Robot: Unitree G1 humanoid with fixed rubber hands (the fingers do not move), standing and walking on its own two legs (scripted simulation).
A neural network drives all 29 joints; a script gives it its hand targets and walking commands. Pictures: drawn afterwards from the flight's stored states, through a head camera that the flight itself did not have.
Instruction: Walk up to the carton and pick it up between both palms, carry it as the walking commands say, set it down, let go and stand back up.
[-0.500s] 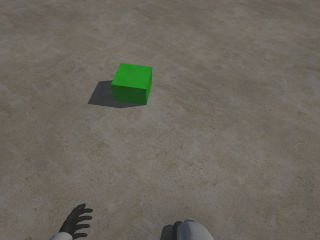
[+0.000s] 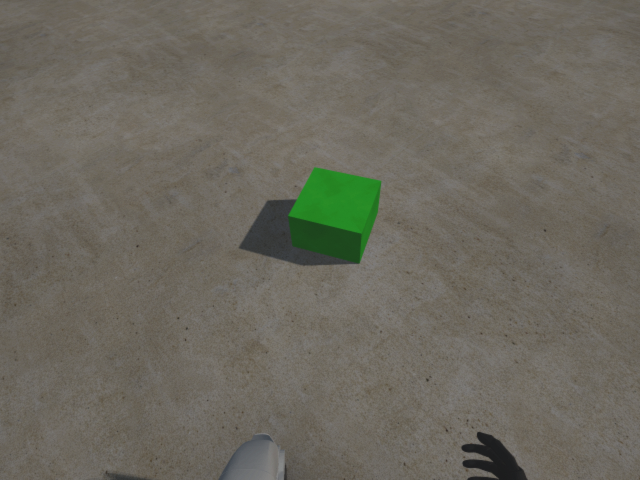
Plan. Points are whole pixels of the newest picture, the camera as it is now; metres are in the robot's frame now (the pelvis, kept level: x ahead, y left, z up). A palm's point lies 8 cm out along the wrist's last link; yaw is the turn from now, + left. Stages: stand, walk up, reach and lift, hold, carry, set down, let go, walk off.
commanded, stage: walk up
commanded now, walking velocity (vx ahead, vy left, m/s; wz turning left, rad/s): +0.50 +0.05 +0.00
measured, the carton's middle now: (336, 213) +1.15 +0.07 -0.69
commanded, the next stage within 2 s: none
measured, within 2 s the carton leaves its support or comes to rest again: neither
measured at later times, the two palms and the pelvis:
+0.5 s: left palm (198, 309) +0.39 +0.27 -0.13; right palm out of the picture +0.15 -0.20 -0.12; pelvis +0.25 +0.04 +0.00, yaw +0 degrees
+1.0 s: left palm (191, 313) +0.37 +0.27 -0.12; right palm (460, 247) +0.57 -0.21 -0.14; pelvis +0.45 +0.03 +0.00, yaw +0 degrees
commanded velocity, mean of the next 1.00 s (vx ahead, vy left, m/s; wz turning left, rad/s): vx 0.45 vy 0.03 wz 0.01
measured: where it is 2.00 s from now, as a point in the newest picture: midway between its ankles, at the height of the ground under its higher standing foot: (332, 351)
